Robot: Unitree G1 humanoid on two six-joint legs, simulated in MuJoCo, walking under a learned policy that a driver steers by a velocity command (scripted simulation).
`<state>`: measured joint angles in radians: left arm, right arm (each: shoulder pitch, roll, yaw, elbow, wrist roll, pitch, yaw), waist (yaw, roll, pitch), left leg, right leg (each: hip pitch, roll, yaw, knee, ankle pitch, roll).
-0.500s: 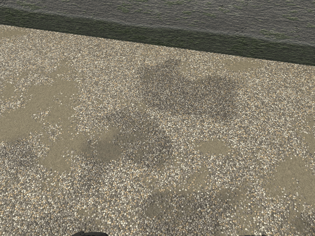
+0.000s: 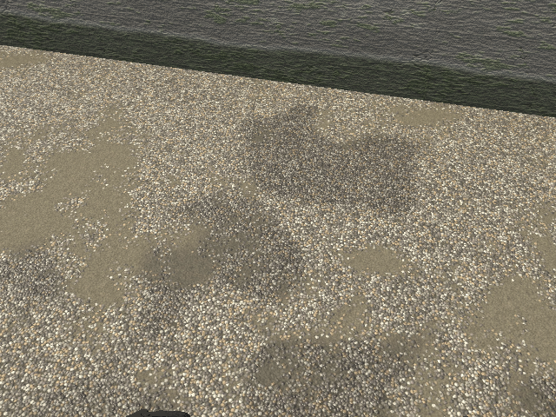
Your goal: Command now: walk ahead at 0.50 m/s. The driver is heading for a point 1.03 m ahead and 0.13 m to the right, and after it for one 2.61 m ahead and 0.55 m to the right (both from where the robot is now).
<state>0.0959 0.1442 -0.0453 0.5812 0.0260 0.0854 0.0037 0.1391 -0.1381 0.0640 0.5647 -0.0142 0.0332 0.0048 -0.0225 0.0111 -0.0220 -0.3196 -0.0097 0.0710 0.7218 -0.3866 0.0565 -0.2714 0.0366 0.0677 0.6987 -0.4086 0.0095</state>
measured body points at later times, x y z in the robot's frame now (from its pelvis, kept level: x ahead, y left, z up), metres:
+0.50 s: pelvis +0.00 +0.00 +0.00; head -0.01 +0.00 +0.45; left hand +0.21 +0.19 -0.07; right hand +0.19 -0.19 -0.07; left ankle +0.00 +0.08 -0.72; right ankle -0.02 -0.13 -0.72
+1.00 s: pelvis +0.01 +0.00 +0.02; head +0.01 +0.01 +0.47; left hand +0.20 +0.19 -0.08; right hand +0.16 -0.19 -0.08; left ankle +0.00 +0.08 -0.72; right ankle -0.02 -0.13 -0.72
